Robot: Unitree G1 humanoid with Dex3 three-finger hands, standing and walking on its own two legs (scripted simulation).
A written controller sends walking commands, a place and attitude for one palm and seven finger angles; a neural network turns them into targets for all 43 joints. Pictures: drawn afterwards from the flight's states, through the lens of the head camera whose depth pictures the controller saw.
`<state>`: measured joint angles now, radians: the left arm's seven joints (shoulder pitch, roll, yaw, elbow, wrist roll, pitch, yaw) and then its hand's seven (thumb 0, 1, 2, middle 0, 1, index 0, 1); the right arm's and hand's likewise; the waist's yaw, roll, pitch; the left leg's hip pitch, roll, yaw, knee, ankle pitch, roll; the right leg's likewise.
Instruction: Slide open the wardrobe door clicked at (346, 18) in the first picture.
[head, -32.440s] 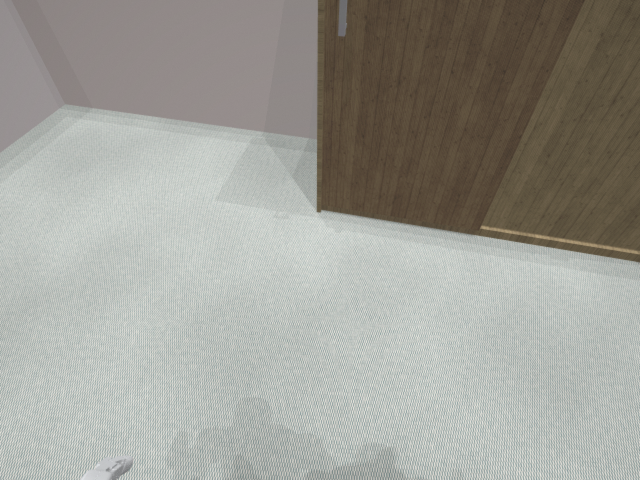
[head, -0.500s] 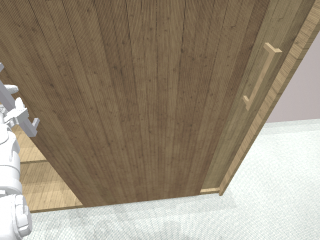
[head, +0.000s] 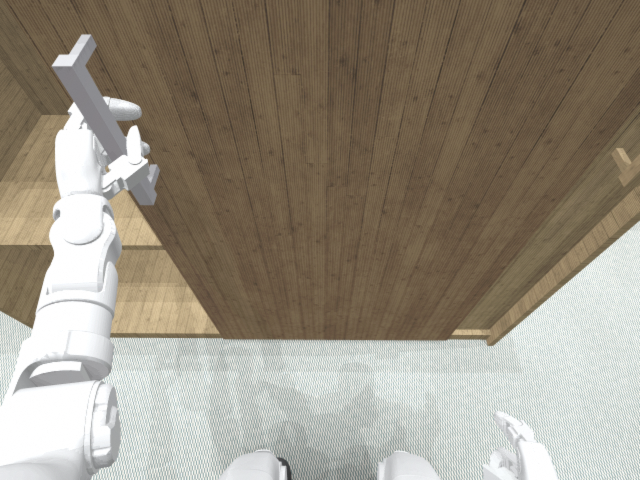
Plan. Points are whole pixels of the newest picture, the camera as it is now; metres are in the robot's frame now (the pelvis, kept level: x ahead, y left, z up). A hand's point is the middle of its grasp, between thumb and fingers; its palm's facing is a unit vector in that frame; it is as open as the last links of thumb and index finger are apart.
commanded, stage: stop walking and hold the door there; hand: left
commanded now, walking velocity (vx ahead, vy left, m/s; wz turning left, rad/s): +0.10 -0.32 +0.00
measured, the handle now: (120, 131) +0.47 +0.28 +0.14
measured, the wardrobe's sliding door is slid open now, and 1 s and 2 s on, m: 0.52 0.52 0.52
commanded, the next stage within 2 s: loosen the grip on the handle in 0.70 s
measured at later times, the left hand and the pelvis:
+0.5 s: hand (139, 162) +0.43 +0.24 +0.13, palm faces +0.31 -0.93 -0.19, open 5.3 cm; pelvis -0.02 +0.01 +0.00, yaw +0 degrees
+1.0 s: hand (127, 155) +0.42 +0.25 +0.15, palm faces +0.30 -0.93 -0.22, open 7.2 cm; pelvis -0.03 +0.01 +0.00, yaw +0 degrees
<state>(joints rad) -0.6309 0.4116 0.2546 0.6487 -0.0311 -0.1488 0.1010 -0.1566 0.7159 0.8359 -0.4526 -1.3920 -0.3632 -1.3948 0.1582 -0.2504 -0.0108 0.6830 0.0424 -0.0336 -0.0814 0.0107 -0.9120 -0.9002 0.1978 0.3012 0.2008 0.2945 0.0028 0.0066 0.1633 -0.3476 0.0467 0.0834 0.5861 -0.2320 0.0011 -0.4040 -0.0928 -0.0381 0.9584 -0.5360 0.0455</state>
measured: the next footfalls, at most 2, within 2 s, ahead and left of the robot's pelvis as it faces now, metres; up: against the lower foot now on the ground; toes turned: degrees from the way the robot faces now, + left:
right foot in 0.20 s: +0.00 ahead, -0.09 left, +0.00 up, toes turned -3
